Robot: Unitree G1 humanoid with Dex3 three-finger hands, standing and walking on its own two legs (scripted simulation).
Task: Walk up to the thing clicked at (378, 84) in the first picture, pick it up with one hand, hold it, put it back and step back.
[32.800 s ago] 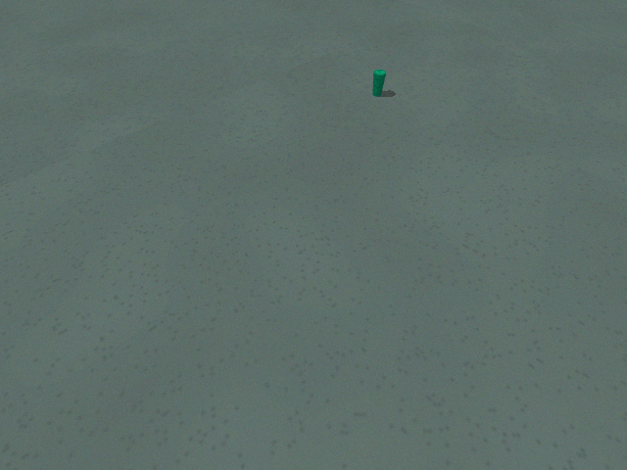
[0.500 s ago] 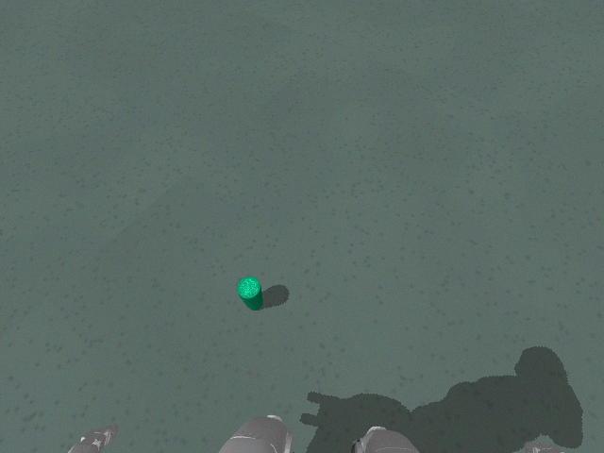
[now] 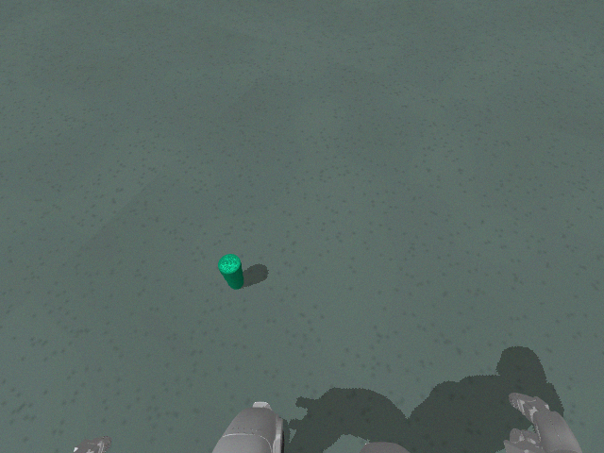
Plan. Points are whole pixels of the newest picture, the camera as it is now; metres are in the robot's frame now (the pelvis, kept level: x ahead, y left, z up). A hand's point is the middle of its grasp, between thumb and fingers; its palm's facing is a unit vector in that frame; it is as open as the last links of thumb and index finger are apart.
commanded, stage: step back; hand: left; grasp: from the side
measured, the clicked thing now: (233, 273) +0.68 +0.28 -0.68
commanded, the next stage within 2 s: none
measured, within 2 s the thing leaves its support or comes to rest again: neither
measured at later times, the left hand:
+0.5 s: hand out of the picture -0.05 +0.28 -0.14, palm faces +0.03 -0.92 -0.38, open 7.4 cm
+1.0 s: hand out of the picture -0.25 +0.28 -0.14, palm faces +0.08 -0.91 -0.40, open 7.4 cm
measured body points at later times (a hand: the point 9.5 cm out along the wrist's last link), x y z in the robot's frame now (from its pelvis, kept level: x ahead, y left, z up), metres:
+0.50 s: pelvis -0.15 +0.00 +0.01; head -0.10 +0.02 +0.46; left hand -0.05 +0.33 -0.11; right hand -0.05 -0.30 -0.10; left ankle -0.11 +0.13 -0.71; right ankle -0.18 -0.13 -0.65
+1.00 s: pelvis -0.32 -0.01 +0.00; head -0.28 +0.01 +0.45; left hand -0.25 +0.32 -0.11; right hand -0.21 -0.31 -0.11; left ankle -0.32 +0.11 -0.72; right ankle -0.25 -0.13 -0.69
